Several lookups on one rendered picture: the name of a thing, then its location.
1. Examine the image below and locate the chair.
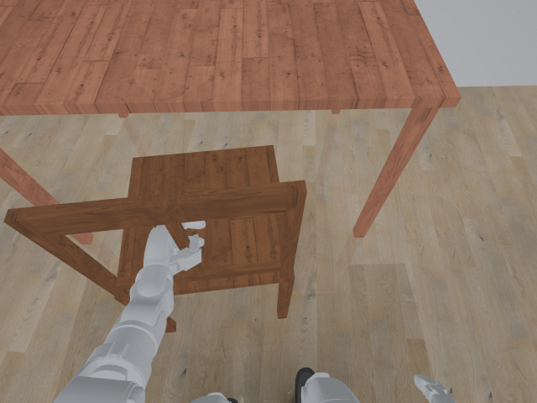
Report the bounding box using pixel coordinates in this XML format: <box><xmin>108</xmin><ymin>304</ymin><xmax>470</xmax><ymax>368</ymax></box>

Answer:
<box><xmin>4</xmin><ymin>145</ymin><xmax>307</xmax><ymax>333</ymax></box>

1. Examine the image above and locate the left robot forearm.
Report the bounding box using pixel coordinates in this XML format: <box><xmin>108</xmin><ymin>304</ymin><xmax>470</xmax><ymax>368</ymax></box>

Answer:
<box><xmin>54</xmin><ymin>264</ymin><xmax>174</xmax><ymax>403</ymax></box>

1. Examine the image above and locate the left robot upper arm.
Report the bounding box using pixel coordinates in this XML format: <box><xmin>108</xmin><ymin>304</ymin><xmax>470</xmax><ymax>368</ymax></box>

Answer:
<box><xmin>58</xmin><ymin>376</ymin><xmax>145</xmax><ymax>403</ymax></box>

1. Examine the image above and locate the right robot hand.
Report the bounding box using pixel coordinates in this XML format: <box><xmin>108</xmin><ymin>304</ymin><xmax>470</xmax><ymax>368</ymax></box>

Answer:
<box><xmin>414</xmin><ymin>374</ymin><xmax>456</xmax><ymax>403</ymax></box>

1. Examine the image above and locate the left robot hand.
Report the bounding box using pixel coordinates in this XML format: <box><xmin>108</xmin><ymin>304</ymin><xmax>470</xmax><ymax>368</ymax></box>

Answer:
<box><xmin>143</xmin><ymin>221</ymin><xmax>206</xmax><ymax>275</ymax></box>

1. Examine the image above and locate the table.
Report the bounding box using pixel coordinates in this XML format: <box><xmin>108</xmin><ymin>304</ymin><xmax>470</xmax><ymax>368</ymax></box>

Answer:
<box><xmin>0</xmin><ymin>0</ymin><xmax>461</xmax><ymax>244</ymax></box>

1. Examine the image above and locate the robot right thigh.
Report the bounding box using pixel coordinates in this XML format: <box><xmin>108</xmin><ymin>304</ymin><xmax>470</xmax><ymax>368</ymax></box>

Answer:
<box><xmin>301</xmin><ymin>377</ymin><xmax>360</xmax><ymax>403</ymax></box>

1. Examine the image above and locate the left robot shin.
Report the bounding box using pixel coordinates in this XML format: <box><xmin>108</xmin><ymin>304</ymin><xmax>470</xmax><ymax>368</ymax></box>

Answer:
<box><xmin>208</xmin><ymin>392</ymin><xmax>229</xmax><ymax>401</ymax></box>

